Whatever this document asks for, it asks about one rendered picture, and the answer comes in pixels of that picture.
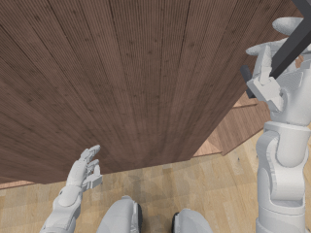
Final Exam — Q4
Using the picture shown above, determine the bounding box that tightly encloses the robot left hand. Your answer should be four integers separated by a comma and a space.
65, 145, 103, 192

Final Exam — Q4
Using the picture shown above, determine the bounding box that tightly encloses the robot left shin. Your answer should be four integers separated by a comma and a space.
121, 195, 139, 233

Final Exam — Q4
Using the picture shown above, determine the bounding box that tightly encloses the handle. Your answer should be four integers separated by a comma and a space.
239, 0, 311, 99

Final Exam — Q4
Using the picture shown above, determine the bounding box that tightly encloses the robot right forearm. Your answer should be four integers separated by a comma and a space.
256, 120, 311, 233

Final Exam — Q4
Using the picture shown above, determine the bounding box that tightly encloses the robot left thigh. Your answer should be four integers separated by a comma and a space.
96, 199, 138, 233

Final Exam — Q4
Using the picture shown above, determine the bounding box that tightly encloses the robot left forearm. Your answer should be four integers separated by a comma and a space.
39, 185, 83, 233

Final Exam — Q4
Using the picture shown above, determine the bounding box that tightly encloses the robot right hand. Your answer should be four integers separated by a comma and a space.
245, 17, 311, 127

